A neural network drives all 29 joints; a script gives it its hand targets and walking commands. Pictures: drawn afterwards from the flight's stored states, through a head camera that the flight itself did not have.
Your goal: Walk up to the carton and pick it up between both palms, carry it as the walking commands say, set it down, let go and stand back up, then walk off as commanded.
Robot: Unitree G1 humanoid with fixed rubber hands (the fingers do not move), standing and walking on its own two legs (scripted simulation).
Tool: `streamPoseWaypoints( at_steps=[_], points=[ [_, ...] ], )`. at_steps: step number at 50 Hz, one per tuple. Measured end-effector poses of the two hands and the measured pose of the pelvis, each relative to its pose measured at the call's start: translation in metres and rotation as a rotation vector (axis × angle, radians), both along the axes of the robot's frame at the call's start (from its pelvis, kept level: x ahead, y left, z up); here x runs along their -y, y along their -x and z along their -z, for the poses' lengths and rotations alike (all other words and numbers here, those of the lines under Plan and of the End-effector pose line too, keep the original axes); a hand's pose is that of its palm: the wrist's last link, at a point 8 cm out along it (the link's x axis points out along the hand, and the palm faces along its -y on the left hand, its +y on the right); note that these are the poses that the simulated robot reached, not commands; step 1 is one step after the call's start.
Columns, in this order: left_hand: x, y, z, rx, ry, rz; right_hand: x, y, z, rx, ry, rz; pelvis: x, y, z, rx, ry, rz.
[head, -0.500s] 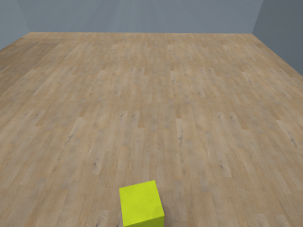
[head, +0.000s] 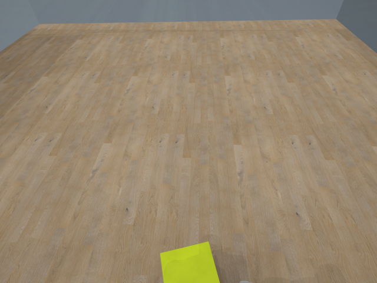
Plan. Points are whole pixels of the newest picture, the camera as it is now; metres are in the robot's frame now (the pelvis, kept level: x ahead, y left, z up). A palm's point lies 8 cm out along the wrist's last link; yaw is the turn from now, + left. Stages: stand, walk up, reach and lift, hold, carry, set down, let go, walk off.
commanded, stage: walk off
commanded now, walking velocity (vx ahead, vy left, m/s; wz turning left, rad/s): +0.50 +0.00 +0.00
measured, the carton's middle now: (190, 281) +0.30 +0.03 -0.65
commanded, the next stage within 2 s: none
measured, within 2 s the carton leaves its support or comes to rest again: neither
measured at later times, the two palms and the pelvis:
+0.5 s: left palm out of the picture +0.09 +0.18 -0.13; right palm (292, 199) +0.37 -0.28 -0.11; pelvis +0.21 -0.05 +0.01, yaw +7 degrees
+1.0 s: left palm (124, 192) +0.45 +0.22 -0.15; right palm (284, 196) +0.42 -0.29 -0.17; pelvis +0.39 -0.04 -0.03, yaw +6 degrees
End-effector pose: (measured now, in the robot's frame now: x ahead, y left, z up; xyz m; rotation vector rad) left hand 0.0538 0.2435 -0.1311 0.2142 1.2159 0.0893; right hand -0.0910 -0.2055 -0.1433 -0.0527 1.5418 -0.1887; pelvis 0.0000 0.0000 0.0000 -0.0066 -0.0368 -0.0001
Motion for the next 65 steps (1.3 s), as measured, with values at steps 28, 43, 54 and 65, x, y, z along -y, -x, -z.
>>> streamPoseWaypoints(
  at_steps=[28, 43, 54, 65],
  points=[
    [0.081, -0.001, -0.018, -0.425, 0.023, -0.38, 0.048, -0.521, -0.044, 0.513, 0.058, -0.399, 0.04, -0.22, -0.012, -0.109, -0.041, -0.12],
    [0.039, -0.209, 0.029, -0.171, 0.059, -0.258, 0.027, -0.537, -0.011, 0.516, 0.062, -0.23, 0.015, -0.32, 0.013, 0.006, -0.032, -0.091],
    [0.042, -0.412, 0.001, 0.153, -0.033, -0.147, 0.087, -0.522, 0.014, 0.142, 0.033, -0.171, 0.054, -0.408, 0.013, -0.04, -0.096, -0.127],
    [0.071, -0.281, -0.024, -0.194, -0.064, -0.338, 0.074, -0.636, -0.003, 0.308, -0.025, -0.274, 0.059, -0.432, -0.011, -0.047, -0.107, -0.136]
  ],
)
